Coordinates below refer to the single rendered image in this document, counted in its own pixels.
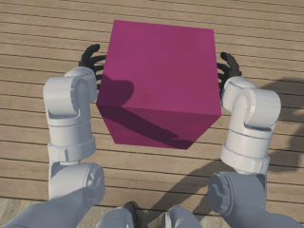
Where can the left robot hand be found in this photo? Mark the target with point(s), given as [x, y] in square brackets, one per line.
[88, 61]

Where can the right robot hand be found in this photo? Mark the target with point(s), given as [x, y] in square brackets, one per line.
[229, 71]

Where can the left robot forearm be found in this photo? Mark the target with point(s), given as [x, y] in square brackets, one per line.
[67, 102]

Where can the right robot upper arm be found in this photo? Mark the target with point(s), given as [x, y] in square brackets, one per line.
[241, 201]

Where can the left robot upper arm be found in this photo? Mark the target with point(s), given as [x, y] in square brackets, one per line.
[73, 190]

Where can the right robot forearm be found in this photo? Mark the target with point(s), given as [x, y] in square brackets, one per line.
[254, 112]

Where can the left robot foot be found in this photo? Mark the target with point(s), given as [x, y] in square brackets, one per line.
[132, 209]

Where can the right robot thigh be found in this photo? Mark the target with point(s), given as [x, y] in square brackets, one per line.
[179, 217]

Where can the carton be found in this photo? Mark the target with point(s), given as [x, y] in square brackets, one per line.
[160, 84]

